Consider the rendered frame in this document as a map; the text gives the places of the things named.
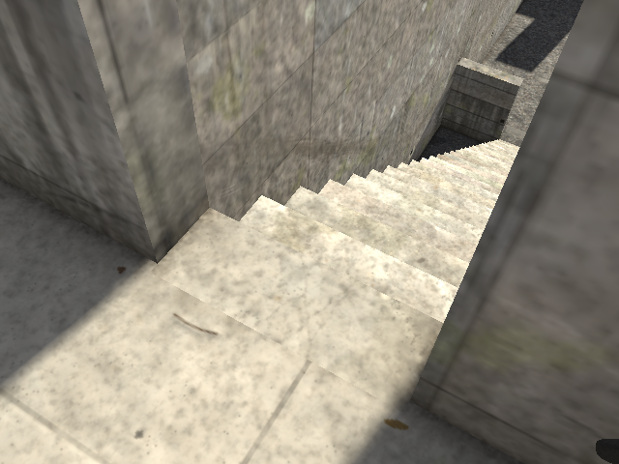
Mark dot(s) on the right robot hand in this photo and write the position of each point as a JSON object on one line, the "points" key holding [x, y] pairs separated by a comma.
{"points": [[608, 450]]}

